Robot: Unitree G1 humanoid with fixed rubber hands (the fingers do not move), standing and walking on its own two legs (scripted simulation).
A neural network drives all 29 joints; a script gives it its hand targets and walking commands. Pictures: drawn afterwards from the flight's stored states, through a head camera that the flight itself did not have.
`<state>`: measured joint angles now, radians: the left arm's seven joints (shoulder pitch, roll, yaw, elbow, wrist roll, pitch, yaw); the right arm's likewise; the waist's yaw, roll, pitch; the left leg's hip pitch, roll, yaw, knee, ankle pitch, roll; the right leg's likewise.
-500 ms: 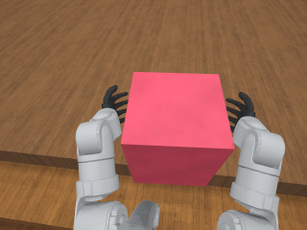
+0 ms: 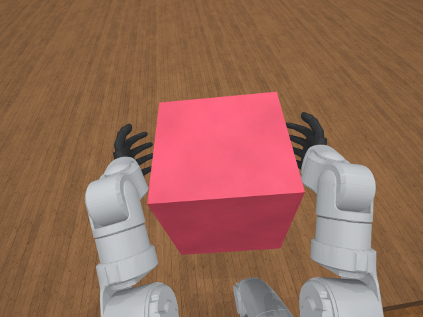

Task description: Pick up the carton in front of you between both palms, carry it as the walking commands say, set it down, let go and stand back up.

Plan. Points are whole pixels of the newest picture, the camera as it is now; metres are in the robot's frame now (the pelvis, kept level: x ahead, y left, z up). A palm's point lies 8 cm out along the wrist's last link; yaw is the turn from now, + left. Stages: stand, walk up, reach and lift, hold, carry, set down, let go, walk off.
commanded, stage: carry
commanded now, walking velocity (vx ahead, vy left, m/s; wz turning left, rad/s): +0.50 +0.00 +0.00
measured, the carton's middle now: (224, 181) +0.36 -0.03 +0.07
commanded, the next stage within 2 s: none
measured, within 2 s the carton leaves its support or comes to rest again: neither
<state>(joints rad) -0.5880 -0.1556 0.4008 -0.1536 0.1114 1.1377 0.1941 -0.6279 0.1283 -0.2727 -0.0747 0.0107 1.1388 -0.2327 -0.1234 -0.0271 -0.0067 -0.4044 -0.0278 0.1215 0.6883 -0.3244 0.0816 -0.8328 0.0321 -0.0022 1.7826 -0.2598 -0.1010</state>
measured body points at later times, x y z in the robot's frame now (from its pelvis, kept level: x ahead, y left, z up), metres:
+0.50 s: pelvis +0.32 -0.07 +0.13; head +0.35 -0.06 +0.58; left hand +0.66 +0.13 +0.25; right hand +0.69 -0.18 +0.25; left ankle +0.27 +0.05 -0.42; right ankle +0.39 -0.13 -0.56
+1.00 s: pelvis +0.62 -0.01 +0.17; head +0.63 +0.00 +0.62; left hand +0.98 +0.15 +0.29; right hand +0.97 -0.16 +0.29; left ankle +0.67 +0.06 -0.56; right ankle +0.55 -0.13 -0.48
